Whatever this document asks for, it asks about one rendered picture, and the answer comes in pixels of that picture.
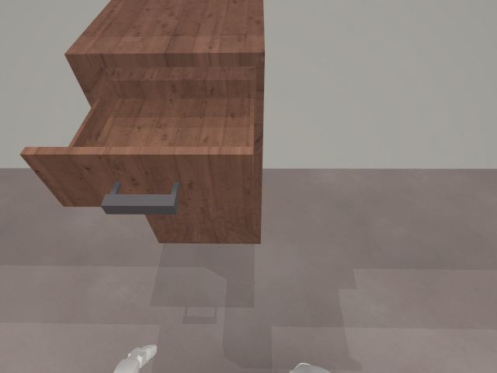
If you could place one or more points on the drawer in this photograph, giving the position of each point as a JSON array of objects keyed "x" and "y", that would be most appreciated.
[{"x": 148, "y": 133}]

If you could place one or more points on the handle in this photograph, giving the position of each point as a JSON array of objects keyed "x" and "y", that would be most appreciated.
[{"x": 115, "y": 203}]

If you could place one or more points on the left robot hand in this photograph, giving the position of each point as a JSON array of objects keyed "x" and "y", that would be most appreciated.
[{"x": 136, "y": 359}]

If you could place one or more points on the cabinet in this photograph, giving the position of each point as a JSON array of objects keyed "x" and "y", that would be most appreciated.
[{"x": 182, "y": 39}]

